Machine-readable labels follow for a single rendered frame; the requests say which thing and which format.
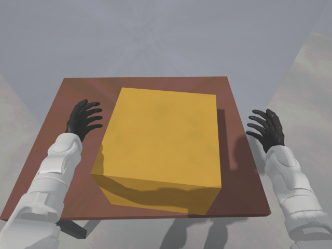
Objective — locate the robot right forearm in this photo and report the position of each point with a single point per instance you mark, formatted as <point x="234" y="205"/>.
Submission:
<point x="305" y="220"/>

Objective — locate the robot left forearm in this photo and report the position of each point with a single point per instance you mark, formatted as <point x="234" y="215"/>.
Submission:
<point x="44" y="199"/>

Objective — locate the table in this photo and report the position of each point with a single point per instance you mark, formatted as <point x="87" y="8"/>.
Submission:
<point x="241" y="195"/>

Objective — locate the robot left hand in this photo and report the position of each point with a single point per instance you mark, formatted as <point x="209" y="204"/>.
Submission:
<point x="78" y="121"/>

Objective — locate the robot right hand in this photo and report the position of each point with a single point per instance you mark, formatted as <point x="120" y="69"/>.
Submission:
<point x="272" y="134"/>

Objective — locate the left robot upper arm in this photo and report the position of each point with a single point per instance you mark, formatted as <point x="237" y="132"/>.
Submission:
<point x="31" y="234"/>

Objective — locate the carton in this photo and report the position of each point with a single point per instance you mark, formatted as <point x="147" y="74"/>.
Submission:
<point x="161" y="151"/>

